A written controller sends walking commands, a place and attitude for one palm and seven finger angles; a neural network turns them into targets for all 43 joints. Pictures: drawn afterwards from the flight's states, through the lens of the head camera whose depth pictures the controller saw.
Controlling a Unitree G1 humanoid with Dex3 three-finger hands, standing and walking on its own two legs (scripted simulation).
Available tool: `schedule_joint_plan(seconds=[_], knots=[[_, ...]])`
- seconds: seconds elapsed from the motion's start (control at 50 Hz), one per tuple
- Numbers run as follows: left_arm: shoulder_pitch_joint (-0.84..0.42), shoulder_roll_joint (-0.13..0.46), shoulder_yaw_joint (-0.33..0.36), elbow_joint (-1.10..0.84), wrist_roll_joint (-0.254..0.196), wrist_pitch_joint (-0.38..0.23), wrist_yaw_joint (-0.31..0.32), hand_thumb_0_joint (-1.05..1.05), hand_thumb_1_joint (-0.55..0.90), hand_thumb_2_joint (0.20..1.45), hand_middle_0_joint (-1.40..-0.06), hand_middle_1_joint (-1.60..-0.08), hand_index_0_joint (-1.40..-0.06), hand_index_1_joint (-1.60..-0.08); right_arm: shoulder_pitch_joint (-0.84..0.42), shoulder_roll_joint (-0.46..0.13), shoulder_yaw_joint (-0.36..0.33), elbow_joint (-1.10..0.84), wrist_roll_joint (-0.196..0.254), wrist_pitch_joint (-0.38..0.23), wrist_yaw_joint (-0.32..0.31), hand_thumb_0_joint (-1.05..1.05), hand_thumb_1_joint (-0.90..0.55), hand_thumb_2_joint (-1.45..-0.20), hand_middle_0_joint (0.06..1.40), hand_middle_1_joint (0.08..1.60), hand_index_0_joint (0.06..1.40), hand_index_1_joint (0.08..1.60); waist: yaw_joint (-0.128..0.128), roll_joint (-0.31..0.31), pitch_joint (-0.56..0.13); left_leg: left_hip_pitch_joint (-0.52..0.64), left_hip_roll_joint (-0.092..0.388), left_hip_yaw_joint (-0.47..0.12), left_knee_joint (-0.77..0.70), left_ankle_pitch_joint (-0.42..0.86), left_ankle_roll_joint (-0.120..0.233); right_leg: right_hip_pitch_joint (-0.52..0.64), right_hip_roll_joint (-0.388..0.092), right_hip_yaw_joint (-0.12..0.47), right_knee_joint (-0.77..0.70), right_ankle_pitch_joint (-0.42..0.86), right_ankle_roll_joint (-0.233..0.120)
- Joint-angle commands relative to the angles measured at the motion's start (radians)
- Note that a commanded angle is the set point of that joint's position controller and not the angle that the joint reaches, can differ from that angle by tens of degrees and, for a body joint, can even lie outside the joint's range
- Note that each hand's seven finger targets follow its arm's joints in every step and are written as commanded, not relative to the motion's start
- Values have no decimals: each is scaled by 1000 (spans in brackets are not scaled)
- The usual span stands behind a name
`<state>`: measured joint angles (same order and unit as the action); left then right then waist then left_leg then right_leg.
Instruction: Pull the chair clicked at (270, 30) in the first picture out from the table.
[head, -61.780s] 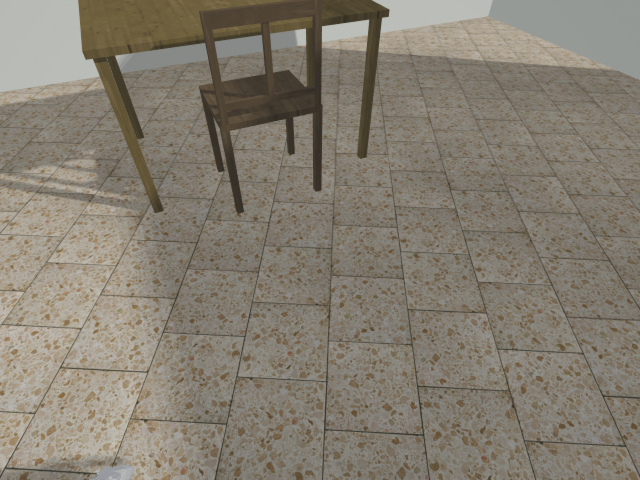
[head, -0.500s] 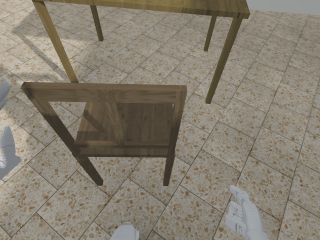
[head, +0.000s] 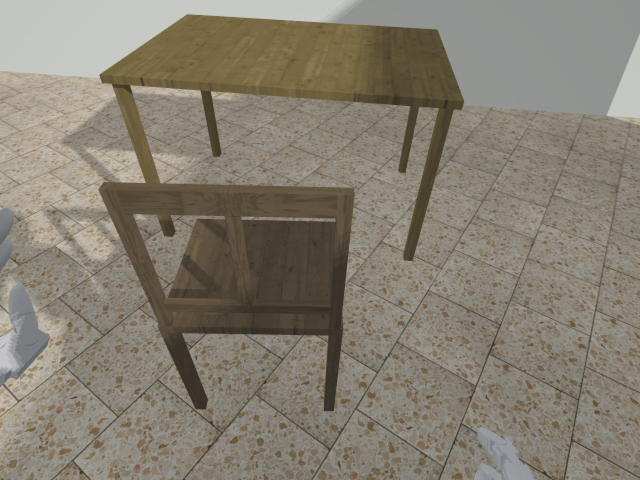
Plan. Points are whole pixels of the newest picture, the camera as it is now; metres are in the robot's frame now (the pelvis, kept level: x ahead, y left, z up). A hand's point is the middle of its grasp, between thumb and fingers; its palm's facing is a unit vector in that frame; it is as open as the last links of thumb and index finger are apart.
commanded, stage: stop stepping back and stand still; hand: left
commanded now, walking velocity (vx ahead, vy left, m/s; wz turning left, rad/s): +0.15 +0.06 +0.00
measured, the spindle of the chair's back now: (240, 262) +0.54 +0.19 -0.09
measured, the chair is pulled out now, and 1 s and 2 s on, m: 0.57 0.57 0.57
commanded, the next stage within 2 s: let the arm hang, fingers relaxed in 0.34 s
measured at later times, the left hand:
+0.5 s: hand (61, 375) +0.19 +0.28 +0.11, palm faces +0.38 -0.81 -0.44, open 7.4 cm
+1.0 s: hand out of the picture -0.04 +0.20 -0.17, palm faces +0.06 -0.97 -0.25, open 7.2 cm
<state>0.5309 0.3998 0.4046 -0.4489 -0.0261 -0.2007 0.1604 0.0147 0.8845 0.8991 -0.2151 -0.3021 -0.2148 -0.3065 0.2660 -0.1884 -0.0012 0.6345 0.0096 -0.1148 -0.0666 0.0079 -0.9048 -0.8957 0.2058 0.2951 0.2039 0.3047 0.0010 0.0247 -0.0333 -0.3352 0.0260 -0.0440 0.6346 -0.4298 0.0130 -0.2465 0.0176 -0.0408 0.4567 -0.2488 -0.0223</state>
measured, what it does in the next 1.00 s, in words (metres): steps on the spot: right foot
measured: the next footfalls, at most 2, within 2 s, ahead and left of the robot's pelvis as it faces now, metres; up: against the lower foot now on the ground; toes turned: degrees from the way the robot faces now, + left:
right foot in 0.28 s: +0.01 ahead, -0.11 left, +0.00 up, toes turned +1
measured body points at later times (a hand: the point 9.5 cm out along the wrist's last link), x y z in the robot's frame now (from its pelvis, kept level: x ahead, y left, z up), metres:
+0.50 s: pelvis -0.01 +0.01 -0.01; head -0.03 +0.01 +0.44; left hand +0.17 +0.32 +0.13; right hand +0.12 -0.23 -0.11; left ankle +0.02 +0.11 -0.74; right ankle -0.04 -0.10 -0.73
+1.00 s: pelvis -0.03 +0.00 +0.00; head -0.02 +0.00 +0.45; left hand -0.05 +0.25 -0.15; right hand -0.01 -0.23 -0.16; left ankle +0.02 +0.11 -0.74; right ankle -0.03 -0.11 -0.74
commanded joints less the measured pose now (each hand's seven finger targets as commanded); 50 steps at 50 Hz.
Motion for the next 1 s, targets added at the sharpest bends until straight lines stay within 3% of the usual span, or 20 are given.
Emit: schedule_joint_plan(seconds=[0.0, 0.04, 0.08, 0.12, 0.14, 0.22, 0.3, 0.32, 0.36, 0.4, 0.42, 0.44, 0.48, 0.5, 0.56, 0.6, 0.68, 0.74, 0.88, 0.98], knots=[[-146, 186, 92, -157, -13, -42, 12, 0, 900, 900, -200, -300, -200, -300, -93, -139, -43, -114, -2, -34, -14, 0, -900, -900, 200, 300, 200, 300, -35, -139, 13, 153, -31, 43, 59, -4, 22, -218, -228, 198, -238, -437, -78], [-114, 176, 85, -157, -11, -42, 13, 0, 900, 900, -200, -300, -200, -300, -115, -136, -35, -136, -2, -42, -22, 0, -900, -900, 200, 300, 200, 300, -33, -60, 48, 121, 8, -40, -147, -108, 47, -214, -153, 143, -138, -462, -42], [-73, 175, 99, -210, -3, -46, 13, 0, 900, 900, -200, -300, -200, -300, -121, -148, -44, -159, 4, -55, -24, 0, -900, -900, 200, 300, 200, 300, -20, 135, 75, -15, 161, -282, -444, -311, 105, -91, -15, 40, 159, -286, 16], [-97, 223, 146, -237, 7, -45, 4, 0, 900, 900, -200, -300, -200, -300, -151, -112, -53, -168, 4, -56, -24, 0, -900, -900, 200, 300, 200, 300, -5, 276, 33, -306, 222, -330, -552, -475, 135, 125, 14, -12, 489, -207, 39], [-86, 224, 150, -248, 6, -50, -3, 0, 900, 900, -200, -300, -200, -300, -149, -110, -60, -172, 0, -61, -16, 0, -900, -900, 200, 300, 200, 300, 1, 264, 49, -340, 200, -277, -535, -409, 134, 156, 13, -21, 495, -207, 35], [-21, 196, 111, -254, 0, -70, -3, 0, 900, 900, -200, -300, -200, -300, -96, -125, -51, -142, 8, -92, -2, 0, -900, -900, 200, 300, 200, 300, 0, 107, 58, -106, 102, -116, -293, -97, 70, 147, -19, -45, -81, -101, 15], [-71, 233, 149, -198, -20, -81, -11, 0, 900, 900, -200, -300, -200, -300, -72, -124, -52, -108, -5, -89, 1, 0, -900, -900, 200, 300, 200, 300, -37, -22, 45, -6, 1, -2, -29, -15, 15, -23, -213, 256, -236, -220, -108], [-64, 197, 115, -178, -22, -66, -11, 0, 900, 900, -200, -300, -200, -300, -69, -135, -68, -107, 11, -80, 3, 0, -900, -900, 200, 300, 200, 300, -36, -132, 46, 6, -4, 13, 42, 60, 11, -41, -244, 333, -255, -231, -120], [-84, 195, 115, -173, -30, -64, -8, 0, 900, 900, -200, -300, -200, -300, -86, -131, -55, -107, 10, -81, 7, 0, -900, -900, 200, 300, 200, 300, -37, -145, 50, 65, 2, 12, -7, 131, 18, -44, -249, 272, -233, -96, -121], [-90, 195, 112, -164, -29, -69, -7, 0, 900, 900, -200, -300, -200, -300, -111, -129, -45, -106, 12, -88, -1, 0, -900, -900, 200, 300, 200, 300, -31, -57, 44, 133, 30, -20, -178, 254, 29, -8, -165, 163, -137, 45, -52], [-102, -109, -274, 524, 89, 127, -129, 0, 900, 900, -200, -300, -200, -300, -12, -190, -70, 99, -20, -55, 86, 0, -900, -900, 200, 300, 200, 300, -80, 10, 35, 99, 94, -143, -47, 612, 63, -177, -140, 28, 195, 305, -19], [-64, -165, -283, 551, 60, 194, -141, 0, 900, 900, -200, -300, -200, -300, -2, -146, -60, 78, -20, 13, 72, 0, -900, -900, 200, 300, 200, 300, -25, 72, -8, 36, 135, -188, -146, 675, 101, -93, -66, 10, 235, 136, 12], [-96, -163, -299, 598, 57, 214, -148, 0, 900, 900, -200, -300, -200, -300, -75, -142, -45, 60, -36, 44, 66, 0, -900, -900, 200, 300, 200, 300, 3, 113, 9, -66, 181, -253, -238, 486, 139, -78, -48, 32, 262, -210, 26], [-133, -153, -311, 646, 58, 212, -149, 0, 900, 900, -200, -300, -200, -300, -78, -128, -38, 48, -44, 54, 66, 0, -900, -900, 200, 300, 200, 300, 15, 11, 16, -68, 165, -257, -230, 494, 133, -44, -49, 39, 210, -187, 24], [-156, -94, -315, 835, 68, 187, -140, 0, 900, 900, -200, -300, -200, -300, -57, -117, -34, 75, -36, 67, 62, 0, -900, -900, 200, 300, 200, 300, 17, -247, -74, -8, 21, -113, -104, 474, 52, 123, -144, 151, 14, 287, -37], [-241, -73, -339, 934, 55, 195, -139, 0, 900, 900, -200, -300, -200, -300, -22, -124, -38, 116, -31, 84, 60, 0, -900, -900, 200, 300, 200, 300, -20, -238, -75, 94, 1, -85, -107, 430, 30, 64, -173, 144, 3, 277, -77], [-198, -84, -372, 1141, 42, 205, -131, 0, 900, 900, -200, -300, -200, -300, -42, -117, -19, 206, -30, 88, 53, 0, -900, -900, 200, 300, 200, 300, 6, 137, 28, 104, 45, -126, -230, 419, 47, 43, -96, 106, -32, 72, -25], [-156, -123, -358, 1221, 47, 205, -126, 0, 900, 900, -200, -300, -200, -300, 0, -81, -24, 241, -33, 95, 42, 0, -900, -900, 200, 300, 200, 300, 3, 216, 31, 108, 44, -126, -249, 321, 48, 63, -92, 90, -69, 63, -33], [-177, -127, -387, 1346, 39, 205, -133, 0, 900, 900, -200, -300, -200, -300, 70, -91, -32, 304, -26, 111, 41, 0, -900, -900, 200, 300, 200, 300, -8, -2, 86, 68, 52, -137, -289, 133, 49, 42, -93, 88, -111, -29, -39], [-151, -132, -400, 1411, 35, 206, -131, 0, 900, 900, -200, -300, -200, -300, 108, -86, -28, 351, -25, 114, 40, 0, -900, -900, 200, 300, 200, 300, -9, -47, 132, 70, 45, -129, -288, 99, 52, -13, -99, 104, -131, -92, -45]])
